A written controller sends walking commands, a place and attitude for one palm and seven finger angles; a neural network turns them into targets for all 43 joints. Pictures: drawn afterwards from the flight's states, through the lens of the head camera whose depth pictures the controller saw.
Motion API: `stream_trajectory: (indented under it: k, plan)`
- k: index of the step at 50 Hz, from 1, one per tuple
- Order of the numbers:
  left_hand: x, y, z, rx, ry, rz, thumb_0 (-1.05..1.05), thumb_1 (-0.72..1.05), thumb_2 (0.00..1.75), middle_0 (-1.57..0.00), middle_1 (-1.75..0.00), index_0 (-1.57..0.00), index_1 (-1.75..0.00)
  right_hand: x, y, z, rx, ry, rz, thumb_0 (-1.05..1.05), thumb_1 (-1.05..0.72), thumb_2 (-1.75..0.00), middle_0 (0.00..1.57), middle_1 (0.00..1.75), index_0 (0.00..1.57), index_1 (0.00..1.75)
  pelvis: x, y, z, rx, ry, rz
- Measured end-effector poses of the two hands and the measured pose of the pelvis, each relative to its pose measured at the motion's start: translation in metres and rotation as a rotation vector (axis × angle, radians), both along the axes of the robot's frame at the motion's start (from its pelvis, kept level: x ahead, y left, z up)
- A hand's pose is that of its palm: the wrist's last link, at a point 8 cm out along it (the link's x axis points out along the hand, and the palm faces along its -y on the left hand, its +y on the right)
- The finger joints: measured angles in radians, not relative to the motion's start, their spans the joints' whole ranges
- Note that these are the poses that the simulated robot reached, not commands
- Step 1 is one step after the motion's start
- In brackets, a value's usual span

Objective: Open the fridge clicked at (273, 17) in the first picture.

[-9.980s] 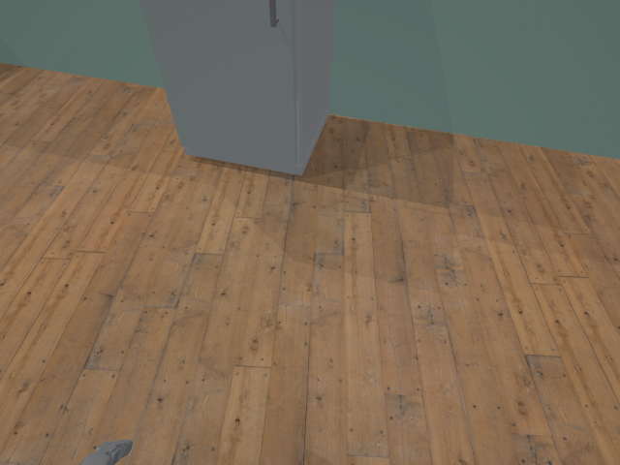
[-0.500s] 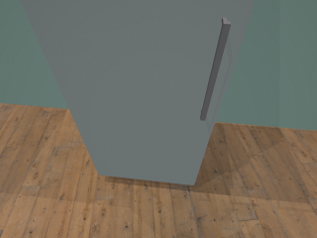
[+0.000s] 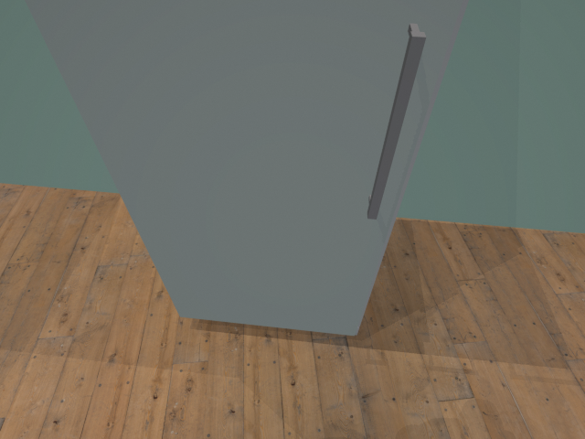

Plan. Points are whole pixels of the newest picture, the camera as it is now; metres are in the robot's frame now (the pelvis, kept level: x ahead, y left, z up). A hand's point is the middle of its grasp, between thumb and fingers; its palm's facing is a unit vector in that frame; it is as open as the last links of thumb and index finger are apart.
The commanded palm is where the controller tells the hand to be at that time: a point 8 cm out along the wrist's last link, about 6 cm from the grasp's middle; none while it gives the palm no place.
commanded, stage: look again from close up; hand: right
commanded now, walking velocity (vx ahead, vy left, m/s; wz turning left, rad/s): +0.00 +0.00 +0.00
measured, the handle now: (389, 138) +0.55 -0.13 +0.14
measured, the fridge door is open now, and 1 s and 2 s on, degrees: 0 0 0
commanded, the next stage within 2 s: raise the hand to about handle height in 0.80 s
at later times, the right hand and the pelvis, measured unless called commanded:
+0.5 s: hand out of the picture +0.00 -0.16 -0.17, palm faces +0.03 +0.99 -0.16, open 7.4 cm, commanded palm none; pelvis +0.01 +0.00 +0.00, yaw +1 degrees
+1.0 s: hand out of the picture +0.08 -0.19 -0.12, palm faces +0.21 +0.95 -0.23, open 7.3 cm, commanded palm +0.11 -0.22 -0.06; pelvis +0.01 +0.00 +0.00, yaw +0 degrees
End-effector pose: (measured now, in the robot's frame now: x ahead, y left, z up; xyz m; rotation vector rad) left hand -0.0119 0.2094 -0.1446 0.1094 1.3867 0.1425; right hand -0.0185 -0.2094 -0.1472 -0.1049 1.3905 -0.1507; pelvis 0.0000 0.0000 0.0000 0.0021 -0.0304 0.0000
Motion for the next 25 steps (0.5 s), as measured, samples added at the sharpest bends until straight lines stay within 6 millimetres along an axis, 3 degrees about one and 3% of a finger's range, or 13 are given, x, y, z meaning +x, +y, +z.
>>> stream_trajectory:
  k: [25]
  plan:
    - [0.013, 0.004, 0.001, 0.006, -0.002, 0.003, 0.00, 0.91, 0.90, -0.20, -0.30, -0.20, -0.30, 0.015, 0.001, 0.002, -0.001, -0.002, 0.016, 0.00, -0.91, -0.89, 0.19, 0.30, 0.20, 0.30, 0.010, 0.001, 0.002, -0.003, -0.005, 0.009]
